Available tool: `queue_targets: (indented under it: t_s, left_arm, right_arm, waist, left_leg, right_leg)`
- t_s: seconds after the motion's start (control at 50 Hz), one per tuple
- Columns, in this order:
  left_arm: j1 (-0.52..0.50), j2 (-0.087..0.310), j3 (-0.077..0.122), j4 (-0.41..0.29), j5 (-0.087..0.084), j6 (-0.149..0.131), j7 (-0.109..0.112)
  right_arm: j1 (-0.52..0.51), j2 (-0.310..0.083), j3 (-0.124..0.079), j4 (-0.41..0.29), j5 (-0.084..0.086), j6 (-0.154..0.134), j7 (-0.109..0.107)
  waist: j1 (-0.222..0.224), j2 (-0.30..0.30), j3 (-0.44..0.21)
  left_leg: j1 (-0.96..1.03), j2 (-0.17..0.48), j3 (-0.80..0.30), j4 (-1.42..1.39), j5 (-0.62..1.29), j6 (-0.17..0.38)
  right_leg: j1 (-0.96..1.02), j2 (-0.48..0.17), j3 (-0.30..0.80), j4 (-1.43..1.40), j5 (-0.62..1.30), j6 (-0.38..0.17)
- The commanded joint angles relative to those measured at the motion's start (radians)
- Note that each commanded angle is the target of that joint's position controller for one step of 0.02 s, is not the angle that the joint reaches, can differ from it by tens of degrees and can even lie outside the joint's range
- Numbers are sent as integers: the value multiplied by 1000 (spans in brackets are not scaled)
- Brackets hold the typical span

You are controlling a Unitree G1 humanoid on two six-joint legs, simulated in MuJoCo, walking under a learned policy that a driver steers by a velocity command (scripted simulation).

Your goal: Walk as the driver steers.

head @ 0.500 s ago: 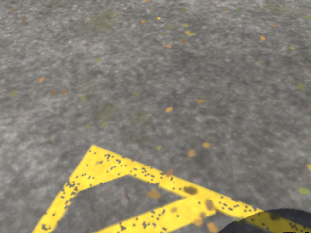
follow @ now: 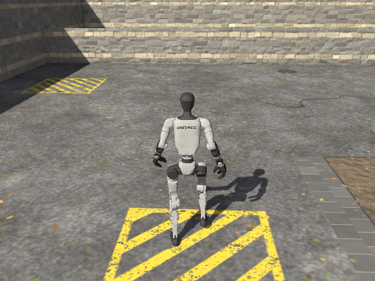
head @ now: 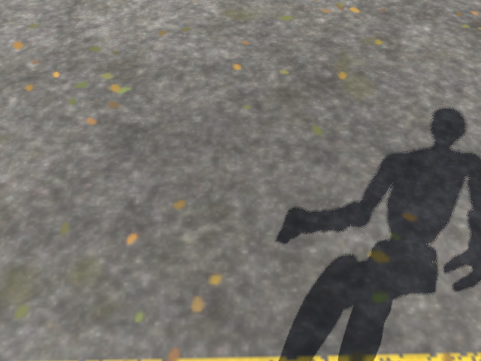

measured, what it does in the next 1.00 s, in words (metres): walks ahead, turning right: right foot, then left foot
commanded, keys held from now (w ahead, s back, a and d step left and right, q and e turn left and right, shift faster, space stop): e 0.44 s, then no key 0.44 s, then q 0.12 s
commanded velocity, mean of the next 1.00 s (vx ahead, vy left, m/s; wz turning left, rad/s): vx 0.06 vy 0.00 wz -0.37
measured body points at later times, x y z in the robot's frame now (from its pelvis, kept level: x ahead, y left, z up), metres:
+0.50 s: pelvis +0.13 -0.01 -0.01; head +0.17 -0.03 +0.44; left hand +0.37 +0.22 -0.09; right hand +0.21 -0.32 -0.12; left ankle +0.22 +0.13 -0.72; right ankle +0.18 -0.12 -0.74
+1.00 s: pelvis +0.15 -0.01 -0.01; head +0.16 -0.02 +0.44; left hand +0.37 +0.19 -0.11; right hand +0.17 -0.29 -0.13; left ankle +0.22 +0.11 -0.74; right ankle +0.08 -0.12 -0.74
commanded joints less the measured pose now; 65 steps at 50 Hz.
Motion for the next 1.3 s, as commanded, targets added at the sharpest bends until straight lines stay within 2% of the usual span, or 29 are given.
queue_targets:
  t_s: [0.02, 0.08, 0.12, 0.14, 0.16, 0.18, 0.2, 0.22, 0.26, 0.3, 0.54, 0.56, 0.58, 0.6, 0.64, 0.68, 0.74, 0.8, 0.86, 0.9, 0.92, 0.94, 0.98, 1.1, 1.16, 1.22, 1.24, 1.26, 1.3]
  left_arm:
    - [-13, 23, 2, -80, 1, -5, -26]
    - [5, 77, 28, -101, 9, 5, -38]
    - [180, 148, 68, -59, 13, 8, -23]
    - [229, 241, 87, -68, 11, 14, 4]
    - [163, 305, 79, -118, 38, 6, 8]
    - [156, 229, 64, -136, 25, 6, 0]
    - [98, 192, 55, -132, 18, 3, -3]
    - [55, 159, 48, -125, 1, 7, 1]
    - [-11, 137, 36, -138, 9, 23, 15]
    - [-20, 150, 43, -140, 26, 27, 25]
    - [-6, 120, 33, -114, 7, 61, 46]
    - [34, 95, 24, -100, 5, 61, 46]
    - [89, 44, 8, -92, 19, 58, 45]
    - [54, 89, 25, -124, 9, 48, 48]
    - [59, 170, 55, -83, 11, 46, 52]
    - [85, 117, 46, -47, 14, 64, 60]
    - [58, 35, 15, -45, 8, 67, 54]
    - [7, 15, 1, -49, 2, 60, 46]
    - [61, 41, 7, -4, 8, 57, 43]
    - [71, 139, 21, -8, 28, 59, 58]
    - [64, 92, 15, 18, 34, 57, 48]
    - [49, 54, 8, 9, 38, 51, 39]
    - [55, 94, 19, 15, 38, 44, 49]
    - [43, 114, 34, 1, 25, 40, 81]
    - [-7, 128, 39, -9, 13, 32, 87]
    - [6, 113, 40, 10, -5, 42, 87]
    - [48, 63, 28, 0, 26, 40, 84]
    - [-58, 33, 14, -59, 29, 40, 91]
    - [-27, 87, 31, -29, 12, 42, 89]
  right_arm:
    - [-93, -176, -38, -71, 17, -5, -12]
    - [-104, -210, -52, -69, 45, 10, -16]
    - [-94, -179, -43, -73, 46, 17, -17]
    - [-26, -118, -20, -90, -6, 16, -10]
    - [65, -69, 7, -116, -35, 13, 1]
    - [14, -156, -9, -96, -14, 16, 11]
    - [-49, -173, -12, -121, 17, 22, 12]
    - [-71, -161, -12, -109, 10, 31, -1]
    - [-82, -158, -14, -106, -1, 56, -16]
    - [-60, -130, -8, -99, -9, 60, -18]
    - [-100, -98, -2, -122, 0, 42, 7]
    - [-93, -119, -8, -126, -13, 40, 8]
    - [-98, -184, -17, -145, -35, 43, 4]
    - [-120, -212, -24, -132, -59, 47, 6]
    - [-174, -153, -11, -157, -31, 40, 0]
    - [-197, -122, -1, -156, -2, 40, -4]
    - [-188, -86, 13, -139, -5, 52, -4]
    - [-131, -121, 2, -117, -3, 71, -4]
    - [-101, -116, 8, -95, 16, 70, -1]
    - [-57, -88, 22, -92, -17, 35, 19]
    - [-73, -58, 30, -81, -14, 28, 23]
    - [-142, -93, 26, -80, -10, 31, 23]
    - [-196, -109, 16, -100, 7, 47, 13]
    - [-141, -101, -5, -119, 16, 77, 10]
    - [-130, -84, -8, -133, 21, 87, 26]
    - [-59, -117, -25, -119, 14, 88, 37]
    - [-38, -233, -54, -140, 12, 86, 24]
    - [15, -272, -52, -147, -21, 71, 34]
    - [-47, -214, -34, -168, -18, 42, 32]
  waist:
    - [40, 129, -58]
    - [75, 141, -89]
    - [165, 76, -181]
    - [152, -134, -257]
    - [64, -263, -400]
    - [138, -92, -482]
    - [121, -61, -372]
    - [95, 18, -263]
    - [50, -20, -176]
    - [38, -42, -183]
    - [56, -109, -183]
    - [58, -71, -171]
    - [96, 131, -177]
    - [106, 349, -97]
    - [90, 215, -86]
    - [95, 175, -84]
    - [87, 204, -103]
    - [36, 256, -126]
    - [63, 219, -113]
    - [16, 19, -161]
    - [26, -71, -173]
    - [64, -25, -124]
    - [79, -37, -66]
    - [71, -148, -37]
    - [63, -100, -39]
    - [40, -9, -77]
    - [72, 258, -102]
    - [16, 382, -130]
    - [42, 178, -126]
  left_leg:
    - [-26, 247, -40, -14, 611, 129]
    - [29, 271, -28, 127, 716, 101]
    - [-38, 196, 19, 435, 673, 41]
    - [-281, 115, 36, 748, 156, -29]
    - [-568, -63, -103, 1056, -510, -84]
    - [-580, -10, -262, 1123, -447, -82]
    - [-633, 15, -247, 1087, -345, -68]
    - [-627, 57, -243, 1000, -277, -68]
    - [-514, 61, -225, 877, -193, -77]
    - [-445, 33, -209, 783, -160, -93]
    - [-214, 3, -207, 229, 30, -47]
    - [-142, 60, -245, 131, 99, -16]
    - [-74, 264, -445, 46, 190, 58]
    - [-184, 381, -637, -5, 254, 214]
    - [-182, 333, -558, 20, 250, 224]
    - [-136, 275, -465, 55, 295, 185]
    - [-98, 205, -350, 80, 373, 168]
    - [-60, 202, -350, 107, 397, 175]
    - [-105, 186, -354, 130, 364, 128]
    - [-230, 114, -284, 167, 219, 31]
    - [-173, 62, -216, 147, 89, -16]
    - [-182, 49, -212, 175, 80, -39]
    - [-251, 30, -211, 233, 113, -28]
    - [-370, 18, -161, 509, -159, -25]
    - [-378, 48, -137, 531, -251, -11]
    - [-180, 13, -154, 236, 89, 31]
    - [-55, 204, -485, 115, 405, 115]
    - [-34, 370, -793, 32, 498, 310]
    - [-41, 326, -650, 52, 382, 288]
  right_leg:
    - [135, 20, -34, -126, 90, -23]
    - [209, 62, -65, -192, -21, -77]
    - [468, 130, -85, -317, 103, -138]
    - [715, -67, 175, -301, 553, -220]
    - [913, -315, 642, -328, 708, -457]
    - [897, -284, 590, -364, 601, -461]
    - [786, -239, 504, -403, 383, -420]
    - [655, -169, 417, -427, 234, -343]
    - [430, -91, 327, -465, 166, -288]
    - [362, -63, 299, -469, 216, -288]
    - [363, -24, 423, -377, -43, -204]
    - [325, 16, 395, -333, -108, -157]
    - [246, 123, 268, -137, -350, -88]
    - [147, 223, 128, 1, -523, -40]
    - [137, 186, 163, 250, -469, 9]
    - [124, 172, 169, 311, -404, 45]
    - [207, 131, 89, 131, -370, 71]
    - [325, 104, 15, -132, -358, 73]
    - [501, 102, 9, -472, -63, 25]
    - [664, -34, 132, -369, 245, -50]
    - [569, -17, 109, -358, 61, -87]
    - [534, 11, 98, -379, -46, -82]
    - [502, 6, 98, -396, -84, -74]
    - [455, -195, 209, -433, 45, -204]
    - [461, -233, 174, -386, 210, -221]
    - [394, -122, 19, -195, 67, -111]
    - [223, 0, -104, 89, -226, -6]
    - [57, 144, -9, 278, -628, 25]
    - [25, 88, 84, 440, -537, 13]
Next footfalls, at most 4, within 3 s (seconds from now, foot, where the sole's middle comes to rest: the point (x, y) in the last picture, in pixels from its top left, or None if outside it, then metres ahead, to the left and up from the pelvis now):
0.14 right None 0.22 -0.12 -0.78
0.56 left None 0.24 0.09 -0.78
0.88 right None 0.12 -0.14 -0.78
1.72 right None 0.21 -0.13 -0.78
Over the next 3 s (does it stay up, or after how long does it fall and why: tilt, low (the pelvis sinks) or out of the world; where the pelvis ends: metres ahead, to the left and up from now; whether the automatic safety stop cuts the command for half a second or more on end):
stays up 0.37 -0.08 -0.01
